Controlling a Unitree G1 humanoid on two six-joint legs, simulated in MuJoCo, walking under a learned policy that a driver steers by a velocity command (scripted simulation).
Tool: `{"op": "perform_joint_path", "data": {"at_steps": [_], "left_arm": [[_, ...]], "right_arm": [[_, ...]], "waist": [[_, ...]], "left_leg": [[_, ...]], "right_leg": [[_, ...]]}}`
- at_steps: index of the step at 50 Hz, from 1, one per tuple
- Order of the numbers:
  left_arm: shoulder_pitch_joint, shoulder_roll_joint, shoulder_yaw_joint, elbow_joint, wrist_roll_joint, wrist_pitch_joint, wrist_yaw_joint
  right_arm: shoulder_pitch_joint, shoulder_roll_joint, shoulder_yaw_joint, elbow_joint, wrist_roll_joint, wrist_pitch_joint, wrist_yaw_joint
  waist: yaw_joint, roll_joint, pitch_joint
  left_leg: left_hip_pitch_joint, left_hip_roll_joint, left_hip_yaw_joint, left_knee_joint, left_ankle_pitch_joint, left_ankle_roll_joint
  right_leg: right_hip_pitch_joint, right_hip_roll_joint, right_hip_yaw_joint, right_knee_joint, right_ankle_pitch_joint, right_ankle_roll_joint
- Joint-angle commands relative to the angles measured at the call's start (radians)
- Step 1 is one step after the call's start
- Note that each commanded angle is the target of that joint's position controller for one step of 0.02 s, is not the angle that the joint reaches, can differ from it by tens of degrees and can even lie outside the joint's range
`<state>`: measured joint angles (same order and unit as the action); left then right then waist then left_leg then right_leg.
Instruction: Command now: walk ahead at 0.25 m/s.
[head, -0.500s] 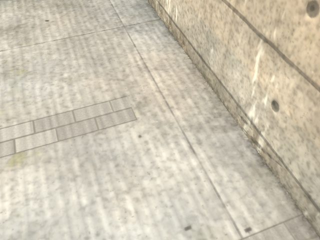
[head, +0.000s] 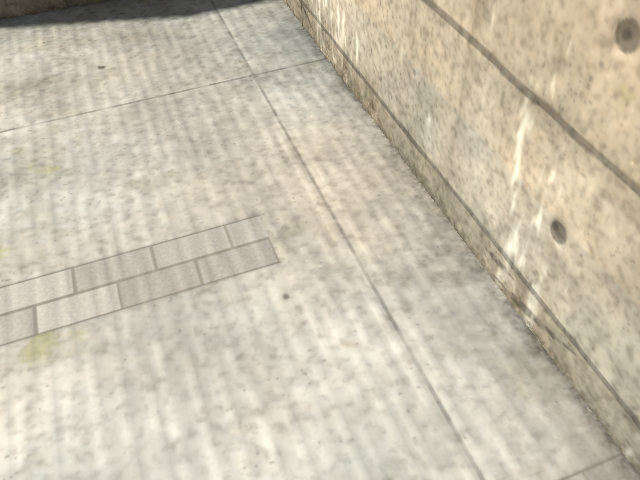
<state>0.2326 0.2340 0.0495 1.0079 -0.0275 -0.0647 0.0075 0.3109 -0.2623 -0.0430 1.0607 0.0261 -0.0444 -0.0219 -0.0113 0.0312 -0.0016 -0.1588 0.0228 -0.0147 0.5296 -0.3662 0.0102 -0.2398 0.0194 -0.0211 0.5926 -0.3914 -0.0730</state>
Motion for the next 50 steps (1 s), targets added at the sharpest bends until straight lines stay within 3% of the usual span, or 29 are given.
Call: {"op": "perform_joint_path", "data": {"at_steps": [1,2,3,4,5,6,7,9,11,13,14,16,17,18,19,20,21,22,23,24,26,28,39,50], "left_arm": [[0.110,0.110,0.033,0.017,0.008,-0.019,0.001],[0.207,0.216,0.059,0.035,0.009,-0.017,0.007],[0.265,0.231,0.055,0.042,0.026,-0.022,-0.002],[0.209,0.161,0.030,0.031,0.033,-0.032,-0.002],[0.156,0.134,0.021,0.010,0.030,-0.037,-0.001],[0.109,0.138,0.019,-0.005,0.021,-0.036,-0.001],[0.079,0.122,0.010,-0.013,0.016,-0.029,0.004],[0.079,0.089,-0.008,-0.002,0.029,-0.009,0.015],[0.063,0.112,-0.010,0.001,0.037,0.003,0.027],[0.073,0.160,-0.001,0.011,0.033,0.010,0.030],[0.070,0.165,0.000,0.015,0.027,0.013,0.029],[0.037,0.151,-0.004,0.019,0.011,0.014,0.025],[0.052,0.146,-0.004,0.029,0.007,0.012,0.022],[0.081,0.146,-0.002,0.037,0.019,0.006,0.018],[0.134,0.128,-0.004,0.042,0.043,-0.002,0.016],[0.218,0.042,-0.023,0.069,0.041,0.006,0.020],[0.191,0.051,-0.023,0.071,0.036,0.023,0.026],[0.144,0.065,-0.019,0.055,0.030,0.040,0.032],[0.124,0.075,-0.017,0.053,0.031,0.053,0.040],[0.129,0.090,-0.018,0.056,0.042,0.067,0.041],[0.150,0.110,-0.016,0.072,0.041,0.080,0.041],[0.141,0.097,-0.020,0.084,0.030,0.075,0.041],[0.120,0.073,-0.032,0.102,0.035,0.067,0.040],[0.166,0.050,-0.041,0.106,0.035,0.043,0.040]], "right_arm": [[-0.157,-0.116,-0.015,-0.102,-0.003,-0.016,0.004],[-0.158,-0.066,-0.001,-0.135,-0.018,-0.028,-0.002],[-0.162,-0.078,-0.004,-0.146,-0.019,-0.038,-0.007],[-0.118,-0.099,-0.013,-0.130,-0.004,-0.037,-0.002],[-0.092,-0.090,-0.012,-0.112,0.004,-0.032,0.005],[-0.098,-0.087,-0.015,-0.109,0.000,-0.027,0.007],[-0.126,-0.089,-0.020,-0.114,-0.007,-0.021,0.007],[-0.159,-0.046,-0.013,-0.124,-0.009,-0.012,0.013],[-0.194,-0.009,0.002,-0.136,-0.010,-0.005,0.014],[-0.224,-0.026,0.003,-0.145,-0.011,0.004,0.009],[-0.224,-0.040,0.001,-0.145,-0.011,0.010,0.007],[-0.209,-0.058,-0.005,-0.137,-0.017,0.015,0.005],[-0.196,-0.081,-0.014,-0.131,-0.028,0.016,0.002],[-0.171,-0.134,-0.030,-0.128,-0.035,0.016,-0.006],[-0.151,-0.185,-0.040,-0.132,-0.037,0.019,-0.011],[-0.141,-0.131,-0.027,-0.114,-0.034,0.024,-0.006],[-0.156,-0.076,-0.016,-0.111,-0.023,0.029,0.002],[-0.192,-0.067,-0.013,-0.110,-0.020,0.030,0.007],[-0.231,-0.075,-0.013,-0.120,-0.022,0.028,0.011],[-0.259,-0.087,-0.018,-0.127,-0.029,0.022,0.018],[-0.261,-0.094,-0.025,-0.123,-0.027,0.011,0.028],[-0.255,-0.080,-0.023,-0.113,-0.017,0.011,0.023],[-0.263,-0.066,-0.026,-0.081,-0.021,0.045,-0.002],[-0.239,-0.055,-0.024,-0.056,-0.024,0.056,-0.012]], "waist": [[0.096,0.013,0.080],[0.095,-0.229,0.019],[0.120,-0.317,-0.011],[0.066,-0.192,0.012],[0.037,-0.147,0.007],[0.021,-0.111,0.011],[0.017,-0.102,0.024],[0.013,-0.126,0.020],[0.011,-0.137,0.002],[0.022,-0.146,-0.021],[0.019,-0.150,-0.024],[-0.009,-0.139,-0.009],[-0.018,-0.113,-0.008],[-0.017,-0.064,-0.031],[0.016,0.006,-0.088],[0.040,0.092,-0.160],[0.027,0.079,-0.132],[0.035,0.079,-0.093],[0.042,0.062,-0.062],[0.048,0.047,-0.048],[0.046,0.009,-0.071],[0.039,-0.011,-0.091],[0.027,-0.031,-0.001],[0.016,-0.038,0.054]], "left_leg": [[-0.265,0.082,-0.108,-0.067,0.049,0.082],[-0.407,-0.053,0.054,0.228,0.064,0.002],[-0.521,-0.081,0.023,0.450,-0.220,-0.031],[-0.551,-0.031,-0.045,0.604,-0.264,-0.027],[-0.545,-0.003,-0.054,0.652,-0.214,-0.017],[-0.554,0.024,-0.038,0.617,-0.145,-0.010],[-0.543,0.045,-0.029,0.552,-0.071,-0.008],[-0.446,0.035,0.009,0.398,0.026,-0.026],[-0.327,0.016,0.035,0.225,0.091,-0.038],[-0.226,-0.013,0.060,0.130,0.152,-0.038],[-0.187,-0.018,0.058,0.098,0.185,-0.032],[-0.101,-0.025,0.057,-0.017,0.289,-0.001],[-0.043,-0.023,0.042,-0.091,0.381,0.019],[0.046,0.031,-0.017,-0.095,0.618,0.044],[0.175,0.107,-0.081,-0.020,0.881,0.091],[0.255,0.173,-0.145,0.018,0.912,0.187],[0.207,0.189,-0.194,-0.012,0.813,0.213],[0.149,0.178,-0.206,-0.041,0.684,0.202],[0.100,0.155,-0.196,-0.049,0.615,0.184],[0.061,0.131,-0.170,-0.044,0.610,0.163],[0.036,0.080,-0.104,-0.003,0.681,0.131],[0.062,0.058,-0.069,0.022,0.691,0.120],[0.018,0.029,-0.046,-0.009,0.428,0.095],[0.017,0.016,-0.046,-0.042,0.278,0.070]], "right_leg": [[0.225,-0.045,0.079,-0.179,0.158,-0.012],[0.359,-0.206,0.354,-0.255,0.260,-0.088],[0.401,-0.378,0.592,-0.319,0.525,-0.204],[0.375,-0.402,0.540,-0.276,0.692,-0.226],[0.347,-0.364,0.422,-0.249,0.785,-0.198],[0.329,-0.324,0.339,-0.255,0.794,-0.161],[0.310,-0.293,0.277,-0.270,0.819,-0.128],[0.247,-0.228,0.177,-0.287,0.868,-0.100],[0.189,-0.189,0.106,-0.274,0.914,-0.092],[0.151,-0.198,0.101,-0.264,0.936,-0.098],[0.138,-0.208,0.109,-0.260,0.919,-0.100],[0.105,-0.203,0.112,-0.230,0.832,-0.080],[0.096,-0.180,0.113,-0.206,0.765,-0.054],[0.076,-0.140,0.096,-0.167,0.664,-0.016],[0.008,-0.079,0.064,-0.119,0.439,0.024],[-0.043,-0.053,0.039,-0.086,0.206,0.066],[-0.045,-0.040,0.032,-0.075,0.061,0.091],[-0.055,-0.035,0.031,-0.089,0.026,0.097],[-0.048,-0.034,0.033,-0.107,0.053,0.097],[-0.014,-0.038,0.039,-0.139,0.112,0.098],[0.059,-0.046,0.038,-0.159,0.247,0.089],[0.054,-0.051,0.039,-0.148,0.282,0.074],[-0.016,-0.054,0.029,-0.178,0.140,0.063],[-0.098,-0.065,0.041,-0.219,-0.004,0.052]]}}
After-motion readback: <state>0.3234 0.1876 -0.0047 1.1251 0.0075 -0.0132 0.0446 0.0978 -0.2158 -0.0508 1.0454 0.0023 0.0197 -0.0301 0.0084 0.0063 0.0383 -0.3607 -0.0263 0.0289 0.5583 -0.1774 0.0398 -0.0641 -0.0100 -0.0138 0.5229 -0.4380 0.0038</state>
